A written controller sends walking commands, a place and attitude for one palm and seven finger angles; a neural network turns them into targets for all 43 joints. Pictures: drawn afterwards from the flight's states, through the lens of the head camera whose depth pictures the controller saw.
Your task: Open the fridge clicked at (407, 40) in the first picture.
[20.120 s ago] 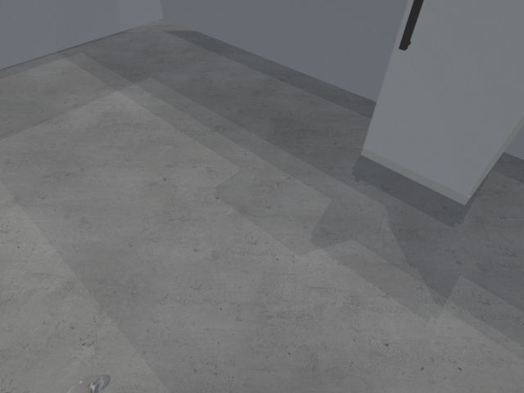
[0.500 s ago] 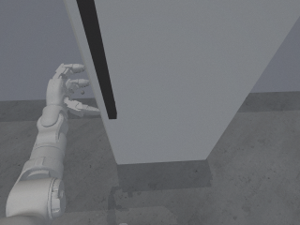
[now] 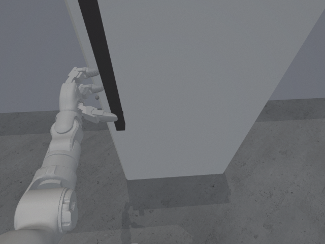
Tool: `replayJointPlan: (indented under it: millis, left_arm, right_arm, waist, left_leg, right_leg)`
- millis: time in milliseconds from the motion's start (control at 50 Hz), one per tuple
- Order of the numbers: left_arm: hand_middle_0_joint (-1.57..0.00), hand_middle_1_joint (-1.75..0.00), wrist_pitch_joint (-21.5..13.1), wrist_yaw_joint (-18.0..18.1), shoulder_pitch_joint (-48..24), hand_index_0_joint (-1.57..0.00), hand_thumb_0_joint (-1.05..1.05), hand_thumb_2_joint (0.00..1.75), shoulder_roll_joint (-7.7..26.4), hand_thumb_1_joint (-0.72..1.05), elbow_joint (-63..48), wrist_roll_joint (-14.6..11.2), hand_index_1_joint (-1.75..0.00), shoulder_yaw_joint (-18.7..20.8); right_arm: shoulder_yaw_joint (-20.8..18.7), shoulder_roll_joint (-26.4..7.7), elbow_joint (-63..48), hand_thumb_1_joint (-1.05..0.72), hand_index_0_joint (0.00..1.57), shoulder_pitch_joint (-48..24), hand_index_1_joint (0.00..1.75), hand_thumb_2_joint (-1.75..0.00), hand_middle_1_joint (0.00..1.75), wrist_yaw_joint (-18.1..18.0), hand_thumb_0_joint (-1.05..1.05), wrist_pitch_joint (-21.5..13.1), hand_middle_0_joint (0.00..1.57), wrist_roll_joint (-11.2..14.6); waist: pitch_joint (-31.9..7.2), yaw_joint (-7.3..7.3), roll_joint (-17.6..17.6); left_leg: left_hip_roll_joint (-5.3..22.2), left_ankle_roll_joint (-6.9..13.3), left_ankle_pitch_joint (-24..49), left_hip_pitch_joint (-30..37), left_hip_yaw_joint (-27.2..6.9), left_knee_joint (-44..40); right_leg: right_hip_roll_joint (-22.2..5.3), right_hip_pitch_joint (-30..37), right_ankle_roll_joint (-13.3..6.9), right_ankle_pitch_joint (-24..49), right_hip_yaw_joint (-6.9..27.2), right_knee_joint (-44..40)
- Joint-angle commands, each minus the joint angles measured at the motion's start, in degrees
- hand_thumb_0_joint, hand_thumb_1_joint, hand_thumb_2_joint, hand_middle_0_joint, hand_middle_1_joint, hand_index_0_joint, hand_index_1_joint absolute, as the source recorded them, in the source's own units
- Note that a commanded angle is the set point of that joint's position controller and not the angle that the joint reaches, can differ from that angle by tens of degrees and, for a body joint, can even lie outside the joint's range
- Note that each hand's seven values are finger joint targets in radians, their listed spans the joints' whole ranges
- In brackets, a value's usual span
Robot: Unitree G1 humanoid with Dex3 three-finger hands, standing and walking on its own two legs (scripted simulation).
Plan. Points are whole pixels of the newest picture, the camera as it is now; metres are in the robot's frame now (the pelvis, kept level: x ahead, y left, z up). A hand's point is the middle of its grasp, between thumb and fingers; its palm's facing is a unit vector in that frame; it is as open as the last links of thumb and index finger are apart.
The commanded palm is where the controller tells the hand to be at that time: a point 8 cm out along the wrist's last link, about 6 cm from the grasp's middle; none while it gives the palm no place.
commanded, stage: feel for the door with the fingertips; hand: left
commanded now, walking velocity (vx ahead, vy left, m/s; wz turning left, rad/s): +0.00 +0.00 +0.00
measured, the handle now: (108, 68) +0.51 +0.14 +0.16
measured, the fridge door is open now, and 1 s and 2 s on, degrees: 0 0 0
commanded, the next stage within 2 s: slide the fingers in behind the handle in 0.28 s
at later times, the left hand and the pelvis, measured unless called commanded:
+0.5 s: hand (98, 91) +0.47 +0.16 +0.12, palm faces +0.07 -1.00 +0.00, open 13.5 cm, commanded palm +0.44 +0.21 +0.12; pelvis +0.00 -0.01 +0.00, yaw +0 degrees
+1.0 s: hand (99, 98) +0.45 +0.16 +0.11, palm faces +0.07 -1.00 +0.00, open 14.0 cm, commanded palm +0.43 +0.20 +0.12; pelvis +0.00 +0.00 +0.00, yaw +0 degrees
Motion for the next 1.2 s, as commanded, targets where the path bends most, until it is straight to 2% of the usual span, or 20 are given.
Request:
replayJointPlan:
  millis: [0, 60, 100, 160, 220, 260, 320, 380, 460, 520, 580, 720, 760, 840, 880, 900, 980, 1060, 1120, 1180]
  left_arm:
    - [-0.3, -1.2, -4.1, -0.6, -30.1, -0.3, 0.0, 0.3, 10.6, -0.5, -11.2, -0.9, -1.2, 0.2]
    - [-0.3, -1.2, -3.9, -1.0, -31.9, -0.3, 0.0, 0.3, 11.3, -0.5, -7.3, -1.0, -1.2, 0.6]
    - [-0.3, -1.2, -4.5, -1.1, -35.1, -0.3, 0.0, 0.3, 11.6, -0.5, -7.8, -0.6, -1.2, 0.3]
    - [-0.3, -1.2, -5.3, -0.8, -35.0, -0.3, 0.0, 0.3, 13.4, -0.5, -6.0, -0.5, -1.2, 2.2]
    - [-0.3, -1.2, -5.9, -0.9, -34.3, -0.3, 0.0, 0.3, 14.5, -0.5, -5.9, -0.1, -1.2, 2.9]
    - [-0.3, -1.2, -5.8, -0.7, -33.6, -0.3, 0.0, 0.3, 16.2, -0.5, -3.6, 0.2, -1.2, 4.4]
    - [-0.3, -1.2, -5.5, -1.1, -36.5, -0.3, 0.0, 0.3, 17.6, -0.5, -3.8, 0.3, -1.2, 4.5]
    - [-0.3, -1.2, -5.3, -1.5, -38.0, -0.3, 0.0, 0.3, 15.3, -0.5, -3.0, 0.3, -1.2, 2.7]
    - [-0.3, -1.2, -5.3, -1.9, -33.9, -0.3, 0.0, 0.3, 17.0, -0.5, -2.9, -0.3, -1.2, 4.6]
    - [-0.3, -1.2, -5.1, -2.4, -33.2, -0.3, 0.0, 0.3, 13.8, -0.5, -3.4, -0.6, -1.2, 2.3]
    - [-0.3, -1.2, -4.9, -2.1, -31.1, -0.3, 0.0, 0.3, 15.7, -0.5, -3.4, -0.7, -1.2, 4.0]
    - [-0.3, -1.2, -5.3, -2.0, -27.7, -0.3, 0.0, 0.3, 11.1, -0.5, -10.7, -1.5, -1.2, 1.2]
    - [-0.3, -1.2, -5.7, -1.4, -26.6, -0.3, 0.0, 0.3, 12.7, -0.5, -13.6, -1.8, -1.2, 2.7]
    - [-0.3, -1.2, -4.8, -0.5, -28.2, -0.3, 0.0, 0.3, 11.9, -0.5, -12.8, -1.5, -1.2, 2.1]
    - [-0.3, -1.2, -4.9, -0.1, -28.2, -0.3, 0.0, 0.3, 12.5, -0.5, -13.4, -0.9, -1.2, 2.0]
    - [-0.3, -1.2, -4.7, -0.1, -29.2, -0.3, 0.0, 0.3, 9.7, -0.5, -13.9, -0.8, -1.2, -0.3]
    - [-0.3, -1.2, -4.8, 0.0, -31.2, -0.3, 0.0, 0.3, 8.3, -0.5, -12.3, -0.7, -1.2, -1.6]
    - [-0.3, -1.2, -4.3, 0.7, -29.7, -0.3, 0.0, 0.3, 5.2, -0.5, -10.9, -1.3, -1.2, -2.7]
    - [-0.3, -1.2, -3.9, 1.7, -29.3, -0.3, 0.0, 0.3, 5.7, -0.5, -10.7, -1.1, -1.2, -1.7]
    - [-0.3, -1.2, -4.0, 2.9, -27.8, -0.3, 0.0, 0.3, 5.6, -0.5, -13.1, -0.2, -1.2, -1.9]
  right_arm:
    - [-3.1, -8.8, -4.8, -0.9, 0.2, 2.2, 0.3, -0.9, 0.3, -0.8, 0.0, -1.6, 0.2, 0.4]
    - [-3.2, -9.1, -3.8, -0.9, 0.2, 3.2, 0.3, -0.9, 0.3, -1.0, 0.0, -1.8, 0.2, 0.3]
    - [-3.1, -9.0, -3.5, -0.9, 0.2, 3.2, 0.3, -0.9, 0.3, -1.0, 0.0, -1.9, 0.2, 0.3]
    - [-3.2, -9.2, -3.1, -0.9, 0.2, 4.2, 0.3, -0.9, 0.3, -0.9, 0.0, -2.0, 0.2, 0.0]
    - [-3.1, -9.2, -3.5, -0.9, 0.2, 4.2, 0.3, -0.9, 0.3, -0.7, 0.0, -1.8, 0.2, 0.0]
    - [-3.1, -9.5, -3.3, -0.9, 0.2, 4.9, 0.3, -0.9, 0.3, -0.6, 0.0, -1.6, 0.2, -0.2]
    - [-3.1, -9.7, -3.4, -0.9, 0.2, 5.0, 0.3, -0.9, 0.3, -0.8, 0.0, -1.1, 0.2, 0.0]
    - [-3.2, -9.5, -3.2, -0.9, 0.2, 5.3, 0.3, -0.9, 0.3, -0.8, 0.0, -1.1, 0.2, 0.0]
    - [-3.1, -9.7, -3.8, -0.9, 0.2, 5.6, 0.3, -0.9, 0.3, -0.8, 0.0, -0.8, 0.2, 0.0]
    - [-3.1, -9.3, -4.2, -0.9, 0.2, 4.9, 0.3, -0.9, 0.3, -0.6, 0.0, -1.0, 0.2, 0.1]
    - [-3.1, -9.6, -4.6, -0.9, 0.2, 5.2, 0.3, -0.9, 0.3, -0.7, 0.0, -0.7, 0.2, 0.1]
    - [-3.4, -8.9, -5.9, -0.9, 0.2, 3.7, 0.3, -0.9, 0.3, -0.1, 0.0, -1.0, 0.2, 0.3]
    - [-3.6, -9.1, -5.9, -0.9, 0.2, 3.7, 0.3, -0.9, 0.3, -0.2, 0.0, -1.0, 0.2, 0.2]
    - [-3.4, -8.8, -5.3, -0.9, 0.2, 2.8, 0.3, -0.9, 0.3, -0.5, 0.0, -1.2, 0.2, 0.4]
    - [-3.3, -8.8, -5.2, -0.9, 0.2, 2.4, 0.3, -0.9, 0.3, -0.6, 0.0, -1.2, 0.2, 0.5]
    - [-3.1, -8.5, -5.3, -0.9, 0.2, 2.0, 0.3, -0.9, 0.3, -0.5, 0.0, -1.4, 0.2, 0.4]
    - [-3.3, -8.6, -4.4, -0.9, 0.2, 2.2, 0.3, -0.9, 0.3, -0.5, 0.0, -1.7, 0.2, 0.3]
    - [-3.5, -8.7, -4.3, -0.9, 0.2, 2.7, 0.3, -0.9, 0.3, -0.1, 0.0, -2.1, 0.2, 0.2]
    - [-3.6, -8.8, -4.2, -0.9, 0.2, 2.9, 0.3, -0.9, 0.3, 0.2, 0.0, -2.0, 0.2, -0.1]
    - [-3.6, -8.7, -4.8, -0.9, 0.2, 2.6, 0.3, -0.9, 0.3, 0.7, 0.0, -1.8, 0.2, -0.2]
  waist:
    - [-16.4, -1.89, -1.7]
    - [-15.4, -2.61, -3.6]
    - [-17.8, -2.57, -0.1]
    - [-19.8, -2.24, -1.0]
    - [-21.3, -1.4, 1.4]
    - [-20.1, -1.86, -1.6]
    - [-18.9, -2.69, -2.2]
    - [-18.8, -3.38, -0.3]
    - [-19.6, -2.06, -1.1]
    - [-19.0, -2.13, 0.8]
    - [-18.9, -1.57, -1.5]
    - [-20.8, -0.62, 0.9]
    - [-21.8, -0.14, -0.3]
    - [-17.9, -1.28, -2.5]
    - [-17.6, -0.94, -0.6]
    - [-17.7, -1.46, 1.6]
    - [-18.1, -2.21, 1.3]
    - [-20.4, -1.74, 0.2]
    - [-21.3, -1.31, -1.7]
    - [-22.0, -0.59, -0.3]
  left_leg:
    - [-0.1, -0.2, 11.6, 17.3, -5.1, -3.6]
    - [-0.1, 0.0, 9.6, 16.3, -5.4, -3.6]
    - [-0.2, -0.2, 9.7, 17.3, -5.6, -3.5]
    - [-0.2, -0.1, 11.0, 17.3, -5.8, -2.8]
    - [-0.3, -0.3, 12.4, 17.3, -5.5, -2.6]
    - [-0.3, 0.0, 11.9, 15.5, -5.4, -2.3]
    - [-0.4, 0.3, 10.2, 12.9, -4.8, -2.4]
    - [-0.4, 0.3, 10.2, 14.4, -5.1, -2.2]
    - [-0.4, 0.3, 10.3, 13.6, -4.9, -2.5]
    - [-0.4, 0.1, 9.5, 14.6, -4.8, -2.4]
    - [-0.4, 0.3, 10.0, 13.4, -4.8, -2.8]
    - [-0.4, 0.0, 12.9, 17.0, -4.5, -2.8]
    - [-0.3, 0.1, 14.3, 17.6, -4.6, -2.6]
    - [-0.3, 0.2, 11.7, 16.1, -4.5, -2.9]
    - [-0.3, 0.1, 11.9, 17.0, -4.7, -3.2]
    - [-0.3, 0.0, 12.3, 18.1, -4.7, -3.1]
    - [0.1, -0.5, 12.9, 19.9, -5.8, -2.8]
    - [0.3, -0.8, 15.1, 21.9, -6.7, -2.6]
    - [0.3, -0.9, 16.4, 20.9, -6.5, -2.6]
    - [0.4, -1.0, 19.0, 21.9, -6.4, -2.3]
  right_leg:
    - [-0.3, -1.8, 1.9, 17.4, 2.8, -6.5]
    - [-0.4, -2.9, 2.0, 15.1, 2.9, -7.0]
    - [-0.6, -3.2, 1.9, 14.9, 3.1, -6.4]
    - [-0.5, -2.6, 1.8, 15.6, 3.0, -5.8]
    - [-0.5, -1.8, 1.7, 17.3, 3.1, -5.2]
    - [-0.4, -1.5, 1.9, 17.3, 3.1, -5.3]
    - [-0.6, -0.6, 2.4, 17.7, 4.0, -5.8]
    - [-0.5, -2.7, 2.3, 16.7, 3.7, -5.9]
    - [-0.5, -0.6, 2.0, 16.8, 3.7, -5.9]
    - [-0.3, -2.6, 2.1, 15.6, 3.5, -6.1]
    - [-0.3, -1.1, 2.0, 16.4, 3.4, -5.9]
    - [0.0, -0.4, 1.9, 19.0, 3.0, -5.6]
    - [0.1, 0.8, 1.8, 20.0, 2.9, -5.4]
    - [0.0, -0.5, 2.2, 18.7, 3.1, -6.2]
    - [-0.2, -0.9, 2.0, 18.5, 3.1, -6.1]
    - [-0.2, -2.0, 1.9, 18.3, 2.9, -6.0]
    - [-0.1, -4.3, 1.6, 16.8, 2.3, -5.7]
    - [0.2, -4.7, 1.4, 16.8, 1.4, -4.9]
    - [0.1, -3.3, 1.5, 18.5, 1.3, -4.4]
    - [0.2, -3.1, 1.4, 20.0, 1.2, -3.8]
